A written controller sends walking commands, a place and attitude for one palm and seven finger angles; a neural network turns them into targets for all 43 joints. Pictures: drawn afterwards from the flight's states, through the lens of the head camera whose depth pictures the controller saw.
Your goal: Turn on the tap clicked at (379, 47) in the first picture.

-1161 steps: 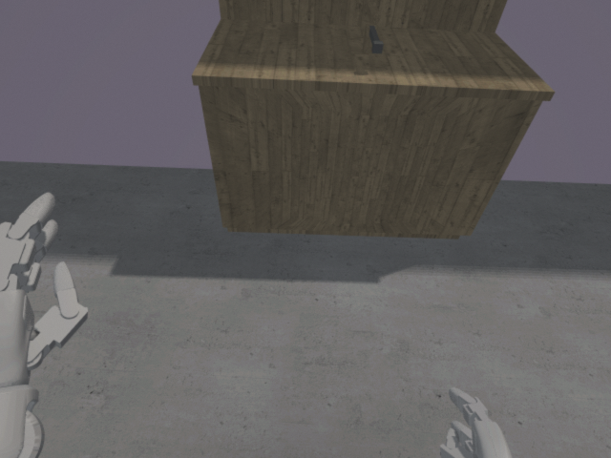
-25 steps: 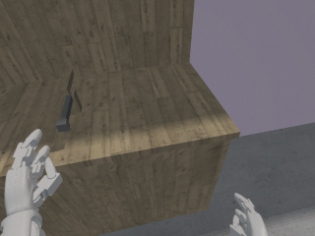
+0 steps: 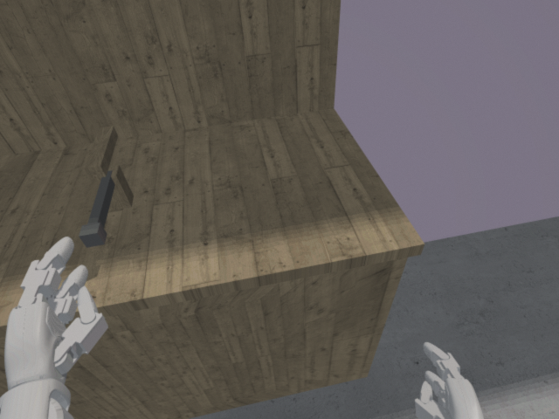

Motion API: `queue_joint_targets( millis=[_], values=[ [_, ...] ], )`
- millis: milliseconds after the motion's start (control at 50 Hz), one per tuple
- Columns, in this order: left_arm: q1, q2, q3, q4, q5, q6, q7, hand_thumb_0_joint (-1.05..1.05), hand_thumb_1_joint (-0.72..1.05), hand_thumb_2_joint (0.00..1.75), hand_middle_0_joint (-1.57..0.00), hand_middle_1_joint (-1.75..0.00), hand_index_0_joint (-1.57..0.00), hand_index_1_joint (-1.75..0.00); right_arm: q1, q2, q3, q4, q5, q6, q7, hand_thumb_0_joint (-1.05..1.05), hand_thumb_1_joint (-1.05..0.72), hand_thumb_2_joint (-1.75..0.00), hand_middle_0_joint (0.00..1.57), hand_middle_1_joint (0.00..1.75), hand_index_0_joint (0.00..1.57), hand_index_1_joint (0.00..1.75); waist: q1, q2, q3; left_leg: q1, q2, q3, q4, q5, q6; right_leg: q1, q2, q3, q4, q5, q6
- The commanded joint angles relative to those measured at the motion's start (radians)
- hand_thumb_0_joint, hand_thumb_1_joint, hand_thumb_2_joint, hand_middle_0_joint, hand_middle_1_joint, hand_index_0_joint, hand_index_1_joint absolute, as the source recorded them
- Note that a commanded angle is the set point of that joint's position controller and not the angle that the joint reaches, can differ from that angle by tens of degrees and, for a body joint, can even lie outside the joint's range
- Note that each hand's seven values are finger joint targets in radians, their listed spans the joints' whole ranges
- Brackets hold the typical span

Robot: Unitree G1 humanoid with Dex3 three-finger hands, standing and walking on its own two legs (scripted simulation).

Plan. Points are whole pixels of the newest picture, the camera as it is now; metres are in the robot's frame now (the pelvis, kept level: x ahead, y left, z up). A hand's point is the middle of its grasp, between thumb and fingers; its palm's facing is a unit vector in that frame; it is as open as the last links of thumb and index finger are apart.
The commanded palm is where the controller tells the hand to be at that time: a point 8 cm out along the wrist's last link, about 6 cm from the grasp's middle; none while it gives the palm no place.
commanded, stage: reach beside the lever's end, fingers flat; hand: left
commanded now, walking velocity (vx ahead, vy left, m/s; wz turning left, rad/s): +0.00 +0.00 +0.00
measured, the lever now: (93, 234) +0.35 +0.35 +0.09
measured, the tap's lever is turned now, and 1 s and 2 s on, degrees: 0 0 0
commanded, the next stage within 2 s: none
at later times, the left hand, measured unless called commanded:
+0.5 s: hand (85, 294) +0.22 +0.27 +0.13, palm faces +0.51 -0.85 -0.11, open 7.5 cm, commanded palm +0.18 +0.32 +0.13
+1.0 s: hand (78, 272) +0.26 +0.31 +0.11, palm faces +0.53 -0.84 -0.10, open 7.6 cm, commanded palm +0.22 +0.35 +0.11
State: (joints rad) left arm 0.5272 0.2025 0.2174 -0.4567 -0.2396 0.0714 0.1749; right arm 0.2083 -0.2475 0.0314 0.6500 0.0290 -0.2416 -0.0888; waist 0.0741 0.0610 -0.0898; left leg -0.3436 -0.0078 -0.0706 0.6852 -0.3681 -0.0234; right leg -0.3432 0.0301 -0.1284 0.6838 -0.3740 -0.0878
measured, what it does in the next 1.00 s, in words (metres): stands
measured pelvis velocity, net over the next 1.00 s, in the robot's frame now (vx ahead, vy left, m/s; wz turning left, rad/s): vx -0.01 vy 0.03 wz -0.02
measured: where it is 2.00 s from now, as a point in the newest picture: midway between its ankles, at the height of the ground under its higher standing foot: outside the picture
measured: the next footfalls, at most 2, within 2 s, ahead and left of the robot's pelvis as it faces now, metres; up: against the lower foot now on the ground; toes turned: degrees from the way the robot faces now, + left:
none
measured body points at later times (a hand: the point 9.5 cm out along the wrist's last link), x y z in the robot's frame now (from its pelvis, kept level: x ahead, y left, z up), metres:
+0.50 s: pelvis -0.01 +0.01 +0.00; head -0.02 -0.01 +0.45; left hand +0.19 +0.31 +0.13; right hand +0.17 -0.22 -0.08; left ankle +0.00 +0.14 -0.72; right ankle +0.00 -0.06 -0.72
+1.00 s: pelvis -0.01 +0.03 +0.00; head -0.01 +0.02 +0.45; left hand +0.23 +0.36 +0.12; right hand +0.16 -0.21 -0.09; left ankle +0.00 +0.14 -0.72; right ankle +0.00 -0.06 -0.72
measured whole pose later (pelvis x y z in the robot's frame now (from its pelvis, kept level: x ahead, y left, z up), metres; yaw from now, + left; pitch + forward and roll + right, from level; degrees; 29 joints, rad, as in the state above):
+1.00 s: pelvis -0.01 +0.03 +0.00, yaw -1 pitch +3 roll +0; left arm 0.10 0.27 0.37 0.04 -0.22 -0.02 0.16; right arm 0.18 -0.24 0.04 0.70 0.03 -0.20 -0.10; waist 0.04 0.04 -0.05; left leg -0.38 -0.03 -0.04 0.66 -0.33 0.01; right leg -0.38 0.01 -0.09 0.65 -0.32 -0.05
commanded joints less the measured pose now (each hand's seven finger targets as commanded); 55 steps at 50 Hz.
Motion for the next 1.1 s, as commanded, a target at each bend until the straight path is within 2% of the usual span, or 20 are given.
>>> queue_joint_targets(
  millis=[0,100,160,240,260,320,360,380,440,540,660,680,760,820,860,880,960,1040,1060,1080],
  values=[
    [-0.102,0.165,0.138,-0.198,0.009,-0.092,0.009,0.00,0.90,0.90,-0.20,-0.30,-0.20,-0.30,-0.114,-0.090,-0.037,-0.160,0.001,-0.059,-0.012,0.00,-0.90,-0.90,0.20,0.30,0.20,0.30,-0.002,-0.037,-0.057,-0.015,-0.017,0.030,-0.060,0.242,0.058,0.080,-0.079,0.121,-0.147,0.346,0.092],
    [-0.174,0.160,0.136,-0.124,-0.002,-0.124,-0.004,0.00,0.90,0.90,-0.20,-0.30,-0.20,-0.30,-0.113,-0.099,-0.039,-0.145,0.004,-0.070,-0.016,0.00,-0.90,-0.90,0.20,0.30,0.20,0.30,-0.015,-0.084,-0.045,-0.022,-0.017,0.023,-0.068,0.207,0.061,0.060,-0.068,0.116,-0.157,0.269,0.090],
    [-0.187,0.160,0.129,-0.104,0.001,-0.124,-0.015,0.00,0.90,0.90,-0.20,-0.30,-0.20,-0.30,-0.127,-0.100,-0.039,-0.143,0.007,-0.077,-0.017,0.00,-0.90,-0.90,0.20,0.30,0.20,0.30,-0.009,-0.031,-0.054,-0.013,-0.020,0.026,-0.074,0.206,0.061,0.063,-0.070,0.121,-0.159,0.259,0.085],
    [-0.233,0.186,0.145,-0.056,0.000,-0.106,-0.013,0.00,0.90,0.90,-0.20,-0.30,-0.20,-0.30,-0.128,-0.104,-0.038,-0.140,0.005,-0.072,-0.023,0.00,-0.90,-0.90,0.20,0.30,0.20,0.30,-0.013,-0.082,-0.040,-0.038,-0.019,0.023,-0.087,0.163,0.061,0.060,-0.069,0.127,-0.178,0.185,0.088],
    [-0.235,0.201,0.166,-0.052,0.005,-0.102,-0.006,0.00,0.90,0.90,-0.20,-0.30,-0.20,-0.30,-0.142,-0.101,-0.038,-0.141,0.008,-0.067,-0.024,0.00,-0.90,-0.90,0.20,0.30,0.20,0.30,-0.002,-0.051,-0.034,-0.035,-0.020,0.024,-0.092,0.163,0.061,0.058,-0.067,0.126,-0.181,0.173,0.084],
    [-0.319,0.203,0.171,-0.021,0.003,-0.101,0.011,0.00,0.90,0.90,-0.20,-0.29,-0.20,-0.29,-0.146,-0.099,-0.036,-0.133,0.006,-0.058,-0.025,0.00,-0.90,-0.90,0.20,0.30,0.20,0.30,-0.014,-0.074,-0.038,-0.047,-0.023,0.022,-0.096,0.130,0.058,0.053,-0.068,0.135,-0.193,0.113,0.087],
    [-0.334,0.218,0.190,-0.020,0.014,-0.112,0.025,0.00,0.90,0.90,-0.20,-0.29,-0.20,-0.29,-0.152,-0.096,-0.037,-0.130,0.005,-0.056,-0.024,0.00,-0.90,-0.90,0.20,0.30,0.20,0.30,-0.008,-0.020,-0.053,-0.029,-0.022,0.023,-0.103,0.141,0.056,0.053,-0.064,0.122,-0.184,0.120,0.079],
    [-0.359,0.200,0.164,-0.018,0.015,-0.120,0.025,0.00,0.90,0.90,-0.19,-0.29,-0.19,-0.29,-0.151,-0.095,-0.035,-0.128,0.005,-0.056,-0.022,0.00,-0.90,-0.90,0.20,0.30,0.20,0.30,-0.020,-0.004,-0.056,-0.020,-0.023,0.025,-0.102,0.144,0.055,0.047,-0.063,0.121,-0.180,0.130,0.078],
    [-0.336,0.199,0.167,0.005,0.016,-0.134,0.018,0.00,0.90,0.90,-0.19,-0.28,-0.19,-0.28,-0.143,-0.099,-0.036,-0.129,0.000,-0.056,-0.016,0.00,-0.90,-0.90,0.20,0.30,0.20,0.30,-0.011,-0.006,-0.089,-0.015,-0.022,0.024,-0.105,0.180,0.052,0.068,-0.057,0.110,-0.160,0.185,0.072],
    [-0.407,0.215,0.178,0.091,0.006,-0.126,-0.004,0.00,0.90,0.90,-0.19,-0.27,-0.19,-0.27,-0.143,-0.111,-0.037,-0.121,0.004,-0.048,-0.024,0.00,-0.90,-0.90,0.20,0.30,0.20,0.30,-0.025,-0.055,-0.056,-0.032,-0.019,0.020,-0.119,0.146,0.054,0.052,-0.050,0.107,-0.173,0.149,0.075],
    [-0.460,0.248,0.214,0.118,0.024,-0.137,0.004,0.00,0.90,0.90,-0.18,-0.25,-0.18,-0.25,-0.139,-0.110,-0.039,-0.116,0.003,-0.036,-0.025,0.00,-0.90,-0.90,0.20,0.30,0.20,0.30,-0.018,-0.020,-0.096,-0.002,-0.018,0.018,-0.128,0.198,0.046,0.064,-0.044,0.093,-0.153,0.196,0.066],
    [-0.477,0.224,0.187,0.110,0.028,-0.148,0.004,0.00,0.90,0.90,-0.18,-0.25,-0.18,-0.25,-0.138,-0.106,-0.041,-0.117,0.002,-0.036,-0.022,0.00,-0.90,-0.90,0.20,0.30,0.20,0.30,-0.025,0.011,-0.102,0.011,-0.017,0.020,-0.127,0.205,0.042,0.058,-0.044,0.094,-0.148,0.204,0.065],
    [-0.483,0.237,0.202,0.143,0.034,-0.173,0.009,0.00,0.90,0.90,-0.18,-0.24,-0.18,-0.24,-0.132,-0.110,-0.041,-0.111,-0.002,-0.034,-0.017,0.00,-0.90,-0.90,0.20,0.30,0.20,0.30,-0.028,0.007,-0.098,0.009,-0.013,0.014,-0.125,0.217,0.038,0.045,-0.040,0.087,-0.140,0.214,0.062],
    [-0.555,0.225,0.184,0.202,0.026,-0.179,-0.004,0.00,0.90,0.90,-0.18,-0.23,-0.18,-0.23,-0.136,-0.118,-0.042,-0.106,-0.003,-0.029,-0.021,0.00,-0.90,-0.90,0.20,0.30,0.20,0.30,-0.043,-0.047,-0.073,-0.009,-0.013,0.012,-0.129,0.177,0.043,0.028,-0.037,0.088,-0.148,0.180,0.065],
    [-0.558,0.280,0.244,0.245,0.027,-0.172,-0.006,0.00,0.90,0.90,-0.18,-0.22,-0.18,-0.22,-0.142,-0.119,-0.044,-0.099,0.001,-0.021,-0.027,0.00,-0.90,-0.90,0.20,0.30,0.20,0.30,-0.029,-0.024,-0.076,-0.020,-0.017,0.020,-0.130,0.168,0.045,0.037,-0.039,0.095,-0.155,0.169,0.064],
    [-0.603,0.270,0.227,0.250,0.024,-0.173,-0.012,0.00,0.90,0.90,-0.17,-0.22,-0.17,-0.22,-0.136,-0.120,-0.042,-0.098,0.000,-0.017,-0.028,0.00,-0.90,-0.90,0.20,0.30,0.20,0.30,-0.039,-0.027,-0.100,-0.017,-0.020,0.020,-0.130,0.167,0.044,0.045,-0.041,0.098,-0.153,0.173,0.065],
    [-0.616,0.313,0.268,0.293,0.032,-0.179,-0.025,0.00,0.90,0.90,-0.17,-0.21,-0.17,-0.21,-0.130,-0.120,-0.045,-0.096,-0.002,-0.010,-0.031,0.00,-0.90,-0.90,0.20,0.30,0.20,0.30,-0.025,0.022,-0.140,0.001,-0.016,0.018,-0.127,0.224,0.038,0.062,-0.037,0.093,-0.137,0.222,0.058],
    [-0.645,0.324,0.279,0.349,0.021,-0.209,-0.043,0.00,0.90,0.90,-0.17,-0.20,-0.17,-0.20,-0.108,-0.127,-0.052,-0.085,-0.004,-0.008,-0.026,0.00,-0.90,-0.90,0.20,0.30,0.20,0.30,-0.036,-0.010,-0.153,-0.002,-0.013,0.020,-0.116,0.245,0.039,0.063,-0.033,0.094,-0.131,0.259,0.061],
    [-0.652,0.324,0.278,0.347,0.028,-0.217,-0.048,0.00,0.90,0.90,-0.17,-0.20,-0.17,-0.20,-0.112,-0.125,-0.050,-0.086,-0.002,-0.007,-0.026,0.00,-0.90,-0.90,0.20,0.30,0.20,0.30,-0.031,0.035,-0.153,0.005,-0.014,0.021,-0.115,0.261,0.036,0.060,-0.033,0.093,-0.124,0.267,0.058],
    [-0.653,0.310,0.269,0.368,0.022,-0.220,-0.053,0.00,0.90,0.90,-0.17,-0.20,-0.17,-0.20,-0.102,-0.125,-0.051,-0.088,-0.002,-0.006,-0.025,0.00,-0.90,-0.90,0.20,0.30,0.20,0.30,-0.037,0.000,-0.146,-0.003,-0.013,0.020,-0.116,0.249,0.038,0.054,-0.033,0.091,-0.125,0.261,0.061]
  ],
)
